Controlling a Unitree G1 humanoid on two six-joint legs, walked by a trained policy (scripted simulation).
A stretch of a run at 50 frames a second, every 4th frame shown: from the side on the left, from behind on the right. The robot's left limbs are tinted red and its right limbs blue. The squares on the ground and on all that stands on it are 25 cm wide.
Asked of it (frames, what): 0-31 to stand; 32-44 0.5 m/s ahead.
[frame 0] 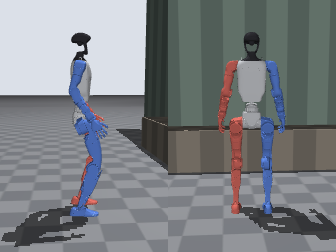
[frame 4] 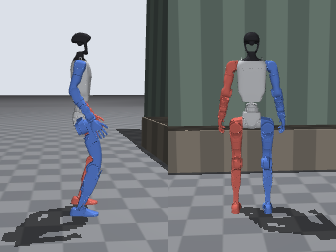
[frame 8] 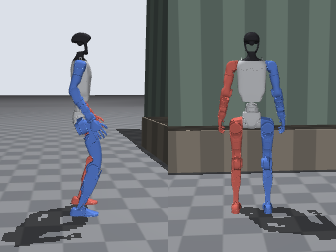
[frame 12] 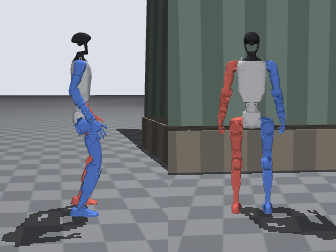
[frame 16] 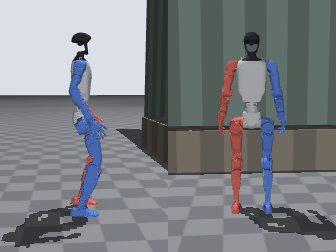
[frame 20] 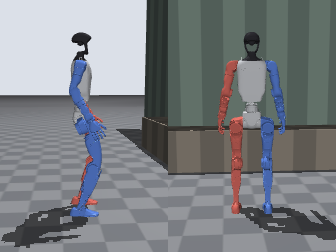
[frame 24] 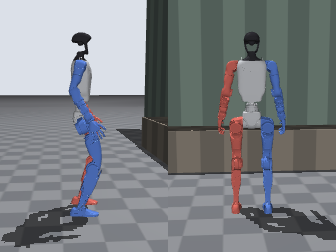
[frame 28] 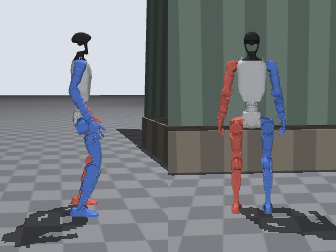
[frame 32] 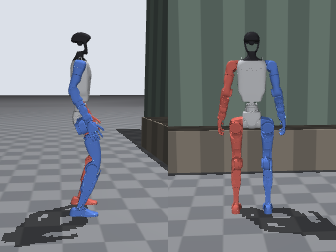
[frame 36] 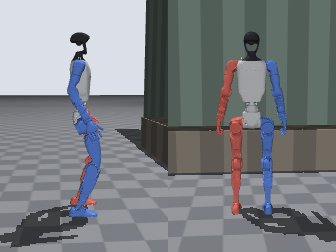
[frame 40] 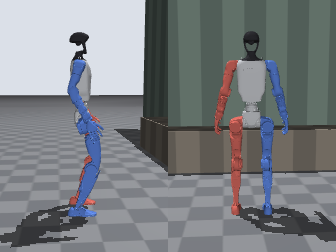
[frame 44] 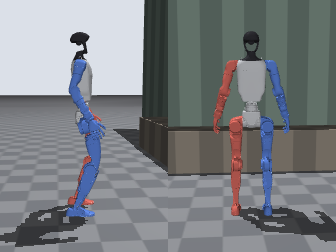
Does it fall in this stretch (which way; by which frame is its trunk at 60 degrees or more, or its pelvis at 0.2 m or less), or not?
no
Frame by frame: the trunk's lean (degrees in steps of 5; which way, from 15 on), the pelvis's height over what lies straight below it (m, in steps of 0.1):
0: 0, 0.8
4: 0, 0.8
8: 0, 0.8
12: 0, 0.8
16: 0, 0.8
20: 0, 0.8
24: 0, 0.8
28: 0, 0.8
32: 0, 0.8
36: 0, 0.8
40: 5, 0.8
44: 5, 0.8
